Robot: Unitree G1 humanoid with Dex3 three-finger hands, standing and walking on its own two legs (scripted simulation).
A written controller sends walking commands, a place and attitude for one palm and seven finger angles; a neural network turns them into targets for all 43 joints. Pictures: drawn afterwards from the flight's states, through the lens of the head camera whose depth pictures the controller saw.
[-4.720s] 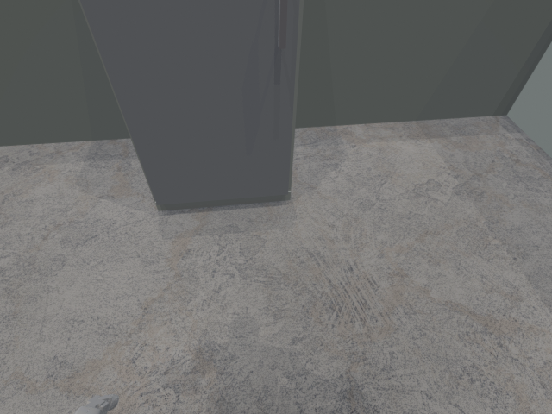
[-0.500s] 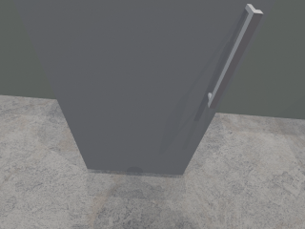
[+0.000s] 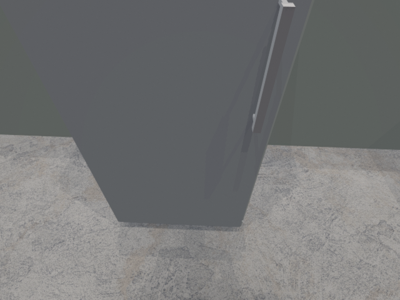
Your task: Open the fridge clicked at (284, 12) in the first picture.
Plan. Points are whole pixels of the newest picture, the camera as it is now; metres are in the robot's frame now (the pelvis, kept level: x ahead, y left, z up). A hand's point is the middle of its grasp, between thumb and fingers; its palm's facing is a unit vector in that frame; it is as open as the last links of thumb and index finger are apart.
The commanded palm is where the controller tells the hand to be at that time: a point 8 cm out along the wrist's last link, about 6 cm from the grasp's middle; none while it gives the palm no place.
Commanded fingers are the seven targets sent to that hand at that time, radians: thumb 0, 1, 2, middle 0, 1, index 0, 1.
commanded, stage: come to a stop and stand still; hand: right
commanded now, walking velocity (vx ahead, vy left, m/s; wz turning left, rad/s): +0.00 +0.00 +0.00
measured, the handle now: (267, 75) +0.55 -0.12 +0.18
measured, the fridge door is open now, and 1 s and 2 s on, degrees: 0 0 0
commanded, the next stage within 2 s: look again from close up in 0.92 s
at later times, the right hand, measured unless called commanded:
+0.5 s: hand out of the picture +0.04 -0.21 -0.17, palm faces +0.03 +0.96 -0.29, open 7.4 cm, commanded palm none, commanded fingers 0.00 -0.90 -0.90 0.20 0.30 0.20 0.30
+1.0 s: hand out of the picture +0.00 -0.22 -0.16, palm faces +0.01 +0.95 -0.31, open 7.4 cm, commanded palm none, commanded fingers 0.00 -0.90 -0.90 0.20 0.30 0.20 0.30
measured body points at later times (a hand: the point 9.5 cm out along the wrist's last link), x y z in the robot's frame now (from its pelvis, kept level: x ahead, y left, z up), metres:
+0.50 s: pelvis -0.02 +0.01 -0.01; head -0.04 +0.02 +0.44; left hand +0.03 +0.28 -0.15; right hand +0.04 -0.26 -0.14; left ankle +0.02 +0.14 -0.74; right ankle -0.01 -0.11 -0.74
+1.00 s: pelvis -0.04 +0.02 +0.00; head -0.05 +0.01 +0.45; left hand +0.00 +0.30 -0.14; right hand +0.00 -0.27 -0.14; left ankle +0.02 +0.14 -0.74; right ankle -0.01 -0.11 -0.74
